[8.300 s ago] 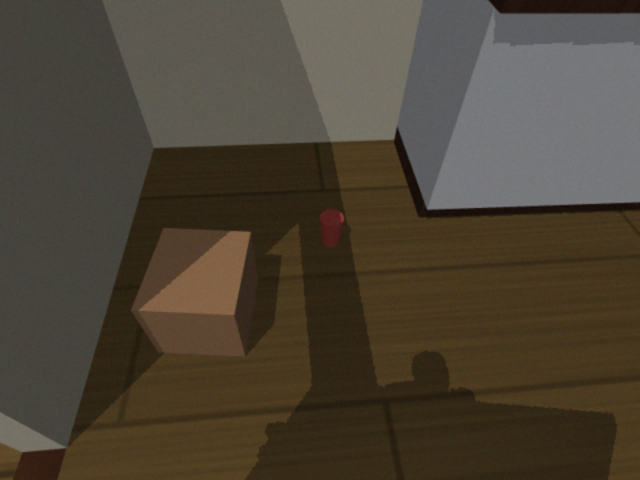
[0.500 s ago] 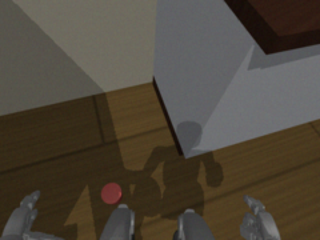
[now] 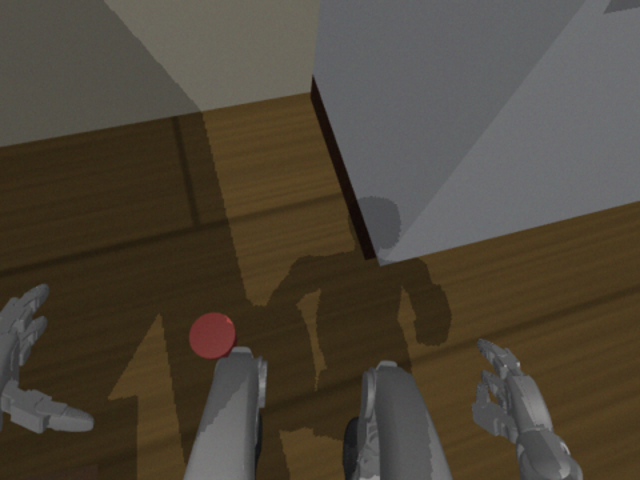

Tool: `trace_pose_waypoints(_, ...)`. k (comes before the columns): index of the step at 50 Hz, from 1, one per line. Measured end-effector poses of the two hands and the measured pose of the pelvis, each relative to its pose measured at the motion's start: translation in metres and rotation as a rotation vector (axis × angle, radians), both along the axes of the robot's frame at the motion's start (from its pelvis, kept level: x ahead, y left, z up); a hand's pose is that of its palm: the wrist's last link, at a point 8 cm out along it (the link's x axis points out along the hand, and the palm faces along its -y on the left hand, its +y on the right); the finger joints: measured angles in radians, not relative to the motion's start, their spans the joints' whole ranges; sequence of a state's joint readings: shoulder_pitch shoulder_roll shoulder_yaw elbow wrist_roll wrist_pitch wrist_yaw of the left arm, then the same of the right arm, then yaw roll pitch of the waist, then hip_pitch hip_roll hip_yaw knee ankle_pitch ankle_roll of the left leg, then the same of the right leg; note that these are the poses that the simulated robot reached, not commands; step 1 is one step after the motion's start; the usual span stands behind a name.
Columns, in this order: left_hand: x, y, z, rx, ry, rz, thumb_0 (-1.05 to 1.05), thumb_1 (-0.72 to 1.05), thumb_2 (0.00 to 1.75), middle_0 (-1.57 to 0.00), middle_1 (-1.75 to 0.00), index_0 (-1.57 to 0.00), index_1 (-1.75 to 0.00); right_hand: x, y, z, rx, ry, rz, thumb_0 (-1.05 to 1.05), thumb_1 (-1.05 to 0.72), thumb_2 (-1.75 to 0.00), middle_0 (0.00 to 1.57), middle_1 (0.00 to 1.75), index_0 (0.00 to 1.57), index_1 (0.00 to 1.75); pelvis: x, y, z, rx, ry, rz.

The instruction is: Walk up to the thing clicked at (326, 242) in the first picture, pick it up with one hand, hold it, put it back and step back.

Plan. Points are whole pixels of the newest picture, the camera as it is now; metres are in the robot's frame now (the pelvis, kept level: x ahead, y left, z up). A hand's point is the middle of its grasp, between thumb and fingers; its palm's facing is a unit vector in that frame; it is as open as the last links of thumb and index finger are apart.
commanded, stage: go down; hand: left
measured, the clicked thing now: (217, 339) +0.32 +0.21 -0.50
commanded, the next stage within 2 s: none
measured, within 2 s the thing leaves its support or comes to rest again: neither
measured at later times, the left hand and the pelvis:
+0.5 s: hand (54, 364) +0.24 +0.36 -0.15, palm faces +0.07 -0.97 -0.25, open 16.9 cm; pelvis -0.03 +0.00 -0.09, yaw -3 degrees
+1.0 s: hand (52, 360) +0.24 +0.38 -0.18, palm faces +0.09 -0.98 -0.20, open 17.0 cm; pelvis -0.04 +0.00 -0.14, yaw -4 degrees
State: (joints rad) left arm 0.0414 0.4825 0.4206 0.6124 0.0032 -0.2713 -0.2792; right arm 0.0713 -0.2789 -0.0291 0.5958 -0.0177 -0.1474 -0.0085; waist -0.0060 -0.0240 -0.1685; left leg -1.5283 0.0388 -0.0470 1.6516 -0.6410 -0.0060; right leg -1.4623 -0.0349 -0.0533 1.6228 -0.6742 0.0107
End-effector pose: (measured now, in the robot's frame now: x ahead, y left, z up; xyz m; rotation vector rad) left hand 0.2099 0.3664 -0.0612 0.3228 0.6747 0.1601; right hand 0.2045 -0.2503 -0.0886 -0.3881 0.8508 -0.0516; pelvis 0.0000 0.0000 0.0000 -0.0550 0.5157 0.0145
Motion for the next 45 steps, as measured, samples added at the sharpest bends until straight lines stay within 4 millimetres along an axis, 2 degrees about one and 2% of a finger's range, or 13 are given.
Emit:
trace_pose_waypoints(3, 0.001, 0.005, -0.012, -0.011, -0.019, 0.0, -0.01, -0.47, 0.22, -0.06, -0.22, -0.07, -0.2, -0.013, -0.003, -0.022, 0.0, 0.046, -0.016, 0.01, -0.87, -0.89, 0.2, 0.3, 0.2, 0.3, -0.004, 0.001, -0.015, -0.005, 0.016, -0.006)
trace_pose_waypoints(10, -0.016, 0.019, -0.036, -0.037, -0.047, 0.014, -0.01, -0.46, 0.16, -0.04, -0.14, -0.05, -0.12, -0.037, -0.004, -0.06, 0.001, 0.119, -0.024, 0.01, -0.87, -0.89, 0.2, 0.3, 0.2, 0.3, -0.015, 0.001, -0.043, -0.011, 0.043, -0.013)
trace_pose_waypoints(17, -0.004, 0.034, -0.052, -0.041, -0.161, -0.008, -0.01, -0.42, 0.11, -0.02, -0.08, -0.03, -0.06, -0.042, -0.005, -0.09, -0.025, 0.114, -0.003, 0.01, -0.87, -0.89, 0.2, 0.3, 0.2, 0.3, -0.026, 0.0, -0.073, -0.019, 0.049, -0.017)
trace_pose_waypoints(23, 0.005, 0.037, -0.065, -0.074, -0.184, -0.025, -0.01, -0.38, 0.1, -0.01, -0.06, -0.03, -0.03, -0.042, -0.008, -0.103, -0.036, 0.086, -0.003, 0.01, -0.88, -0.89, 0.2, 0.3, 0.2, 0.3, -0.032, -0.001, -0.089, -0.027, 0.054, -0.025)
trace_pose_waypoints(35, -0.004, 0.053, -0.083, -0.089, -0.231, -0.002, -0.01, -0.36, 0.1, -0.01, -0.06, -0.02, -0.03, -0.047, -0.015, -0.126, -0.078, 0.098, 0.025, 0.01, -0.88, -0.9, 0.2, 0.3, 0.2, 0.3, -0.038, -0.003, -0.114, -0.029, 0.057, -0.033)
trace_pose_waypoints(45, 0.009, 0.057, -0.098, -0.12, -0.273, -0.041, -0.01, -0.39, 0.1, -0.01, -0.07, -0.03, -0.05, -0.049, -0.015, -0.146, -0.095, 0.087, 0.033, 0.01, -0.88, -0.9, 0.2, 0.3, 0.2, 0.3, -0.041, -0.001, -0.136, -0.039, 0.051, -0.041)
